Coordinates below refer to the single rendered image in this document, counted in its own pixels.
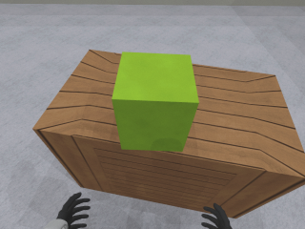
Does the pedestal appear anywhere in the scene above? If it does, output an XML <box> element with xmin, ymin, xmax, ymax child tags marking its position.
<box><xmin>32</xmin><ymin>50</ymin><xmax>305</xmax><ymax>219</ymax></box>

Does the left robot forearm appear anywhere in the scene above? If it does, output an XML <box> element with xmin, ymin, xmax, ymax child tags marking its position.
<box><xmin>43</xmin><ymin>219</ymin><xmax>69</xmax><ymax>229</ymax></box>

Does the robot right hand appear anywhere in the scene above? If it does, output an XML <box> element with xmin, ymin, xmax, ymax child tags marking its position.
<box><xmin>201</xmin><ymin>203</ymin><xmax>233</xmax><ymax>229</ymax></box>

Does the carton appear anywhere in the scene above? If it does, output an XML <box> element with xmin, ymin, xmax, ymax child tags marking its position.
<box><xmin>112</xmin><ymin>52</ymin><xmax>199</xmax><ymax>152</ymax></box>

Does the robot left hand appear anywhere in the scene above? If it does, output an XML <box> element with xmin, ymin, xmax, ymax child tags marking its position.
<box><xmin>56</xmin><ymin>192</ymin><xmax>91</xmax><ymax>229</ymax></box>

